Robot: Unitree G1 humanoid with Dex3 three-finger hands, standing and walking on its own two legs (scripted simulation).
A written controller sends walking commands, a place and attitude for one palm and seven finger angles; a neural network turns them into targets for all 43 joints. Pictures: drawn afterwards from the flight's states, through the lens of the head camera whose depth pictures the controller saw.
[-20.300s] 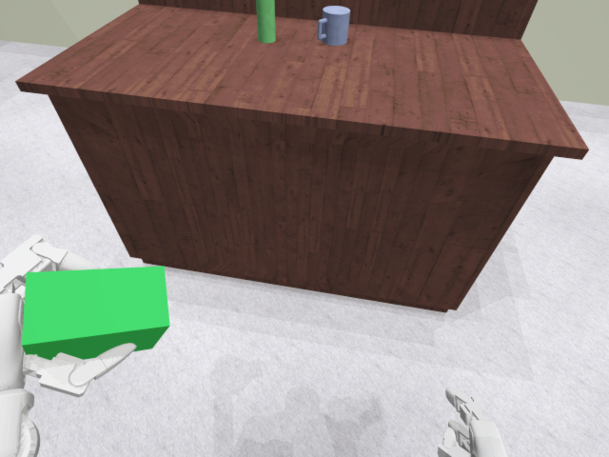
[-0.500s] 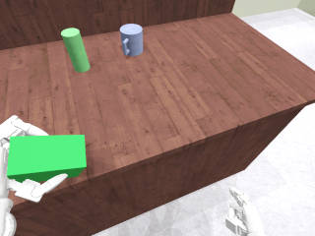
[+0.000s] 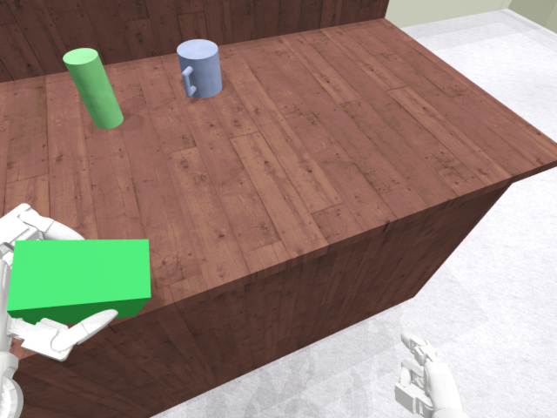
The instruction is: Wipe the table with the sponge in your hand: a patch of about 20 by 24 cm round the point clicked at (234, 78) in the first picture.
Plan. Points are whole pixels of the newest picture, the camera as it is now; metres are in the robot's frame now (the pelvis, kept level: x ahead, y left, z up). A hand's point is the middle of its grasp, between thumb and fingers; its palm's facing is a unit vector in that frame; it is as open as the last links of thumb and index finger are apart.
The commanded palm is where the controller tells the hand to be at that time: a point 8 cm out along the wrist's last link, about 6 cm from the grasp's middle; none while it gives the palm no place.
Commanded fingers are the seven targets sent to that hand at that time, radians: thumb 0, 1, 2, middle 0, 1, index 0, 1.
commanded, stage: shuffle to correct the standing spot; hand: left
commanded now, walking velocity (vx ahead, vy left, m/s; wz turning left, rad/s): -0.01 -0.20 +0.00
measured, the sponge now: (103, 282) +0.23 +0.21 +0.14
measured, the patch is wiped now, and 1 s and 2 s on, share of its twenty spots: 0.00 0.00 0.00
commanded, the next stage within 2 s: come to a stop and stand still in 0.04 s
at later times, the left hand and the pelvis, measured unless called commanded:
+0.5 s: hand (66, 301) +0.20 +0.23 +0.15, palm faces +0.36 -0.83 -0.42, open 10.2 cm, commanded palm +0.15 +0.27 +0.18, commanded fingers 0.00 0.10 1.30 -1.20 -1.60 -1.20 -1.60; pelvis +0.00 -0.02 +0.00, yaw +1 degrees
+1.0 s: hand out of the picture +0.19 +0.33 +0.15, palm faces +0.40 -0.84 -0.37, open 10.2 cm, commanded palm +0.13 +0.35 +0.18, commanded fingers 0.00 0.10 1.30 -1.20 -1.60 -1.20 -1.60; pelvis -0.04 +0.07 +0.00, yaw -1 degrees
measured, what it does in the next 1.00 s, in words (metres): shifts its weight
